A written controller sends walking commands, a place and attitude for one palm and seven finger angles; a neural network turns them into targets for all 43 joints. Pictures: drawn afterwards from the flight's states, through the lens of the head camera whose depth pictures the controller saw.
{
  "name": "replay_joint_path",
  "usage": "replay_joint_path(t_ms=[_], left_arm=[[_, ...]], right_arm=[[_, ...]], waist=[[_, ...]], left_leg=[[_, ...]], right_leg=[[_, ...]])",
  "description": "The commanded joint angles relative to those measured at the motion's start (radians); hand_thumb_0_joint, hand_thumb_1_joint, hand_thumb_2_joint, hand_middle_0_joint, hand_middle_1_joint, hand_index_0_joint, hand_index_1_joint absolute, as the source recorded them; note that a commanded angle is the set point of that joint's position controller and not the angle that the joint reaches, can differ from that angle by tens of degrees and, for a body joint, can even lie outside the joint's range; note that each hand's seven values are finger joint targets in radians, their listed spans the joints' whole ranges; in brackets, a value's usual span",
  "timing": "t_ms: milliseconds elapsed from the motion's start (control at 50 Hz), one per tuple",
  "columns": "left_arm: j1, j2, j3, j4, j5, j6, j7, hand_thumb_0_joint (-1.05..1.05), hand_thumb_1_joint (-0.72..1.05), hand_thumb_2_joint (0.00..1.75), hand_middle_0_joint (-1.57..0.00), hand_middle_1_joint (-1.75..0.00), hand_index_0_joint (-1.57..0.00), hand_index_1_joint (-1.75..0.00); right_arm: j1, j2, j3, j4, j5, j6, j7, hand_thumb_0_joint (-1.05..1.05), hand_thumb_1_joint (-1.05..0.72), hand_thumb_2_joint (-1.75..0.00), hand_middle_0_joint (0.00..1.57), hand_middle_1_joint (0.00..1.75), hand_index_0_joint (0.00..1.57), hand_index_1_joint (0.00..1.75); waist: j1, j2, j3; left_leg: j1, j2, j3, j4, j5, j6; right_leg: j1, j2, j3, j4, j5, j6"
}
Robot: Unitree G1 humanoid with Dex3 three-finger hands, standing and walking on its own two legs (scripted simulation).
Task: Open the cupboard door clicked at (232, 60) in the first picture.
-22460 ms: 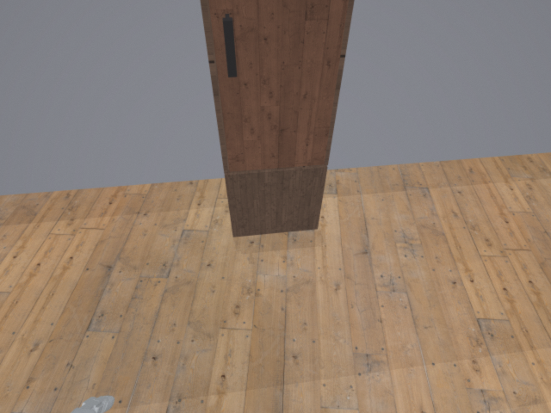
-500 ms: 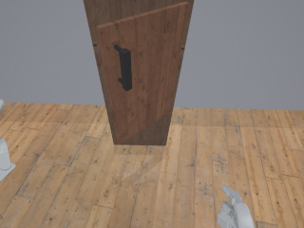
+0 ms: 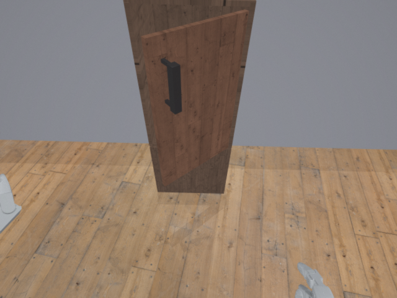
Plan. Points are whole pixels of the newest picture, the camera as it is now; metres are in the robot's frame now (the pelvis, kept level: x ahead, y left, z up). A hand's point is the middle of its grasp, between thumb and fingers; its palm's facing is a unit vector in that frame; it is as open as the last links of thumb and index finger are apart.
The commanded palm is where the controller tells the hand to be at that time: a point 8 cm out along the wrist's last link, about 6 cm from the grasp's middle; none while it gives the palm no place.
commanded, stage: stop stepping back and stand still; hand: left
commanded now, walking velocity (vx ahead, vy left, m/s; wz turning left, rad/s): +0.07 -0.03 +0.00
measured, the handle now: (170, 86) +0.61 +0.11 +0.12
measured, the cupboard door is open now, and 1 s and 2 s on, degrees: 40 40 40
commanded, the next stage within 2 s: let the arm hang, fingers relaxed in 0.32 s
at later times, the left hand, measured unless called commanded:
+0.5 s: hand (46, 236) +0.20 +0.27 +0.08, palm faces +0.24 -0.81 -0.54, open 7.4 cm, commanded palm none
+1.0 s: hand out of the picture -0.08 +0.22 -0.16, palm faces +0.07 -0.96 -0.28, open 7.3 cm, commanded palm none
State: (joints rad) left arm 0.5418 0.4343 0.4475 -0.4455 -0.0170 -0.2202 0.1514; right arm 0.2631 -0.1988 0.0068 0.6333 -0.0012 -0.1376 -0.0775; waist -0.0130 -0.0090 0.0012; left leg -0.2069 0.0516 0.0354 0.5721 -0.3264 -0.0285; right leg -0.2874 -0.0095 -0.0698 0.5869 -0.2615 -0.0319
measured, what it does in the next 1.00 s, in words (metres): stands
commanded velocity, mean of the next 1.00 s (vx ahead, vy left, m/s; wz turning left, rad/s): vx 0.00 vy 0.00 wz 0.00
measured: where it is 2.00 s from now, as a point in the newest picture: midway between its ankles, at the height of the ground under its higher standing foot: outside the picture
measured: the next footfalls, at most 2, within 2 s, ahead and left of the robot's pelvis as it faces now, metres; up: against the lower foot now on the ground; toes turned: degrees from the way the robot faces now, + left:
none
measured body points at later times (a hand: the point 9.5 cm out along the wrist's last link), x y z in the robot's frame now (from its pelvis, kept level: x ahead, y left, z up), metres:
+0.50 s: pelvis -0.02 +0.01 +0.00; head -0.01 -0.01 +0.45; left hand +0.18 +0.31 +0.11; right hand +0.15 -0.23 -0.11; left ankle +0.00 +0.12 -0.73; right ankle +0.01 -0.10 -0.73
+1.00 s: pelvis -0.05 +0.00 +0.01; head -0.03 +0.00 +0.46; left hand -0.08 +0.27 -0.14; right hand -0.04 -0.24 -0.15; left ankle +0.00 +0.12 -0.73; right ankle +0.01 -0.10 -0.73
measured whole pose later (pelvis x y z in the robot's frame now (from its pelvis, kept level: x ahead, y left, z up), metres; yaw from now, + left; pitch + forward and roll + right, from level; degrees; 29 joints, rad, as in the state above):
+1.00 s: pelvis -0.05 +0.00 +0.01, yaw +3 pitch -2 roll -1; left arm 0.29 0.24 0.03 1.12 0.02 0.02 0.01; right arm 0.29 -0.21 -0.01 1.08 -0.02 0.04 -0.01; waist 0.00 0.03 0.08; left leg -0.27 0.01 -0.01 0.49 -0.19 0.01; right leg -0.25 0.01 -0.10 0.44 -0.17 -0.04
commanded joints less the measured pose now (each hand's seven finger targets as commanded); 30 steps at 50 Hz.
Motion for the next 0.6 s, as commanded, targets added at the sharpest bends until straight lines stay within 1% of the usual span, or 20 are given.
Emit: replay_joint_path(t_ms=[0, 20, 40, 80, 100, 120, 140, 160, 200, 260, 280, 320, 340, 380, 400, 420, 480, 500, 540, 580], left_arm=[[-0.061, 0.157, 0.093, -0.161, -0.015, -0.051, 0.009, 0.0, 0.9, 0.9, -0.2, -0.3, -0.2, -0.3], [-0.07, 0.152, 0.085, -0.162, -0.014, -0.046, 0.009, 0.0, 0.9, 0.9, -0.2, -0.3, -0.2, -0.3], [-0.083, 0.145, 0.079, -0.175, -0.011, -0.047, 0.009, 0.0, 0.9, 0.9, -0.2, -0.3, -0.2, -0.3], [-0.099, 0.144, 0.084, -0.204, -0.01, -0.042, 0.013, 0.0, 0.9, 0.9, -0.2, -0.3, -0.2, -0.3], [-0.105, 0.138, 0.079, -0.235, -0.014, -0.045, 0.013, 0.0, 0.9, 0.9, -0.2, -0.3, -0.2, -0.3], [-0.112, 0.153, 0.09, -0.273, -0.017, -0.053, 0.012, 0.0, 0.9, 0.9, -0.2, -0.3, -0.2, -0.3], [-0.115, 0.154, 0.091, -0.305, -0.008, -0.066, 0.018, 0.0, 0.9, 0.9, -0.2, -0.3, -0.2, -0.3], [-0.118, 0.164, 0.094, -0.308, -0.002, -0.069, 0.022, 0.0, 0.9, 0.9, -0.2, -0.3, -0.2, -0.3], [-0.135, 0.166, 0.092, -0.29, 0.013, -0.061, 0.021, 0.0, 0.9, 0.9, -0.2, -0.3, -0.2, -0.3], [-0.064, 0.148, 0.078, -0.242, 0.011, -0.051, 0.025, 0.0, 0.9, 0.9, -0.2, -0.3, -0.2, -0.3], [-0.05, 0.133, 0.067, -0.234, 0.009, -0.049, 0.018, 0.0, 0.9, 0.9, -0.2, -0.3, -0.2, -0.3], [0.011, 0.127, 0.073, -0.173, 0.001, -0.051, 0.008, 0.0, 0.9, 0.9, -0.2, -0.3, -0.2, -0.3], [-0.01, 0.142, 0.082, -0.181, -0.007, -0.055, 0.004, 0.0, 0.9, 0.9, -0.2, -0.3, -0.2, -0.3], [-0.014, 0.134, 0.09, -0.169, -0.018, -0.055, 0.003, 0.0, 0.9, 0.9, -0.2, -0.3, -0.2, -0.3], [-0.101, 0.033, -0.307, 0.566, 0.081, 0.119, -0.126, 0.0, 0.9, 0.9, -0.2, -0.3, -0.2, -0.3], [-0.121, -0.015, -0.302, 0.595, 0.07, 0.179, -0.14, 0.0, 0.9, 0.9, -0.2, -0.3, -0.2, -0.3], [-0.196, -0.041, -0.327, 0.676, 0.057, 0.206, -0.15, 0.0, 0.9, 0.9, -0.2, -0.3, -0.2, -0.3], [-0.212, -0.037, -0.336, 0.724, 0.056, 0.212, -0.15, 0.0, 0.9, 0.9, -0.2, -0.3, -0.2, -0.3], [-0.255, -0.022, -0.348, 0.83, 0.056, 0.21, -0.151, 0.0, 0.9, 0.9, -0.2, -0.3, -0.2, -0.3], [-0.298, -0.005, -0.358, 0.949, 0.054, 0.214, -0.147, 0.0, 0.9, 0.9, -0.2, -0.3, -0.2, -0.3]], right_arm=[[-0.098, -0.124, -0.06, -0.135, 0.003, -0.052, 0.004, 0.0, -0.9, -0.9, 0.2, 0.3, 0.2, 0.3], [-0.11, -0.125, -0.059, -0.134, 0.004, -0.05, 0.005, 0.0, -0.9, -0.9, 0.2, 0.3, 0.2, 0.3], [-0.113, -0.119, -0.053, -0.131, 0.001, -0.047, 0.008, 0.0, -0.9, -0.9, 0.2, 0.3, 0.2, 0.3], [-0.112, -0.11, -0.04, -0.129, -0.005, -0.045, 0.007, 0.0, -0.9, -0.9, 0.2, 0.3, 0.2, 0.3], [-0.115, -0.119, -0.038, -0.13, -0.008, -0.048, 0.001, 0.0, -0.9, -0.9, 0.2, 0.3, 0.2, 0.3], [-0.133, -0.144, -0.046, -0.144, -0.016, -0.051, -0.008, 0.0, -0.9, -0.9, 0.2, 0.3, 0.2, 0.3], [-0.138, -0.137, -0.042, -0.156, -0.014, -0.054, -0.004, 0.0, -0.9, -0.9, 0.2, 0.3, 0.2, 0.3], [-0.135, -0.123, -0.044, -0.162, -0.015, -0.061, 0.002, 0.0, -0.9, -0.9, 0.2, 0.3, 0.2, 0.3], [-0.129, -0.103, -0.038, -0.142, -0.02, -0.075, 0.003, 0.0, -0.9, -0.9, 0.2, 0.3, 0.2, 0.3], [-0.109, -0.121, -0.037, -0.138, -0.005, -0.086, 0.008, 0.0, -0.9, -0.9, 0.2, 0.3, 0.2, 0.3], [-0.113, -0.13, -0.041, -0.145, 0.0, -0.082, 0.011, 0.0, -0.9, -0.9, 0.2, 0.3, 0.2, 0.3], [-0.119, -0.123, -0.043, -0.157, 0.001, -0.067, 0.015, 0.0, -0.9, -0.9, 0.2, 0.3, 0.2, 0.3], [-0.13, -0.122, -0.042, -0.161, 0.0, -0.062, 0.018, 0.0, -0.9, -0.9, 0.2, 0.3, 0.2, 0.3], [-0.099, -0.113, -0.051, -0.142, 0.004, -0.05, 0.021, 0.0, -0.9, -0.9, 0.2, 0.3, 0.2, 0.3], [-0.126, -0.281, -0.104, 0.101, 0.005, -0.051, 0.099, 0.0, -0.9, -0.9, 0.2, 0.3, 0.2, 0.3], [-0.055, -0.214, -0.109, 0.099, 0.009, 0.002, 0.097, 0.0, -0.9, -0.9, 0.2, 0.3, 0.2, 0.3], [-0.04, -0.192, -0.074, 0.089, -0.007, 0.078, 0.094, 0.0, -0.9, -0.9, 0.2, 0.3, 0.2, 0.3], [-0.063, -0.213, -0.068, 0.086, -0.017, 0.087, 0.092, 0.0, -0.9, -0.9, 0.2, 0.3, 0.2, 0.3], [-0.11, -0.246, -0.064, 0.087, -0.033, 0.092, 0.085, 0.0, -0.9, -0.9, 0.2, 0.3, 0.2, 0.3], [-0.124, -0.242, -0.058, 0.124, -0.035, 0.099, 0.08, 0.0, -0.9, -0.9, 0.2, 0.3, 0.2, 0.3]], waist=[[0.006, -0.176, -0.044], [0.015, -0.15, -0.03], [0.017, -0.149, -0.042], [-0.01, -0.113, -0.043], [-0.018, -0.009, -0.045], [-0.006, 0.187, -0.019], [0.014, 0.311, -0.026], [0.017, 0.252, -0.031], [0.014, 0.223, 0.016], [0.012, 0.172, -0.033], [0.013, 0.161, -0.046], [0.004, 0.057, -0.062], [-0.002, 0.017, -0.069], [-0.006, -0.064, -0.117], [-0.043, -0.067, -0.103], [-0.047, -0.068, -0.167], [-0.03, -0.102, -0.088], [-0.017, -0.111, -0.044], [0.014, -0.124, -0.007], [0.018, -0.09, -0.021]], left_leg=[[-0.177, -0.052, 0.029, 0.162, -0.085, 0.052], [-0.21, -0.048, 0.015, 0.254, -0.129, 0.052], [-0.204, -0.029, -0.008, 0.248, -0.147, 0.056], [-0.049, -0.005, -0.021, 0.007, -0.049, 0.063], [0.025, -0.01, -0.041, -0.142, 0.036, 0.06], [0.032, 0.076, -0.196, -0.265, 0.055, 0.064], [0.032, 0.205, -0.372, -0.352, 0.071, 0.092], [0.002, 0.246, -0.393, -0.373, 0.091, 0.15], [-0.027, 0.227, -0.321, -0.351, 0.196, 0.163], [0.029, 0.151, -0.144, -0.199, 0.512, 0.114], [0.01, 0.123, -0.109, -0.167, 0.491, 0.094], [-0.088, 0.038, -0.056, -0.094, 0.331, 0.049], [-0.093, 0.009, -0.046, -0.071, 0.237, 0.032], [-0.045, -0.021, -0.032, -0.033, 0.153, 0.027], [-0.132, 0.019, -0.07, 0.172, 0.244, 0.041], [-0.072, 0.021, -0.087, 0.136, 0.177, 0.028], [-0.084, 0.042, -0.146, 0.008, 0.149, 0.079], [-0.141, 0.071, -0.193, -0.034, 0.148, 0.107], [-0.237, 0.088, -0.244, -0.102, 0.208, 0.124], [-0.202, 0.059, -0.196, -0.116, 0.246, 0.099]], right_leg=[[0.083, -0.22, 0.392, -0.302, -0.136, -0.095], [0.081, -0.262, 0.435, -0.336, -0.15, -0.126], [0.085, -0.272, 0.403, -0.326, -0.13, -0.136], [-0.004, -0.22, 0.261, -0.242, -0.081, -0.089], [-0.034, -0.146, 0.182, -0.141, -0.073, -0.047], [-0.081, -0.046, 0.1, 0.022, -0.079, 0.002], [-0.122, 0.011, 0.031, 0.161, -0.129, 0.04], [-0.109, 0.009, 0.063, 0.245, -0.187, 0.043], [-0.094, -0.026, 0.071, 0.227, -0.174, 0.045], [0.041, -0.004, 0.013, -0.043, -0.034, 0.05], [0.104, 0.001, 0.013, -0.122, 0.05, 0.046], [0.199, -0.069, 0.147, -0.182, 0.342, 0.005], [0.175, -0.121, 0.224, -0.2, 0.388, -0.017], [0.153, -0.153, 0.262, -0.24, 0.312, -0.037], [0.057, -0.253, 0.206, -0.088, 0.528, -0.082], [0.044, -0.234, 0.225, -0.078, 0.508, -0.104], [-0.113, -0.131, 0.096, -0.078, -0.05, -0.04], [-0.099, -0.091, 0.078, -0.06, -0.1, -0.016], [0.006, -0.068, 0.099, -0.053, 0.011, -0.005], [0.063, -0.088, 0.123, -0.076, 0.084, -0.016]])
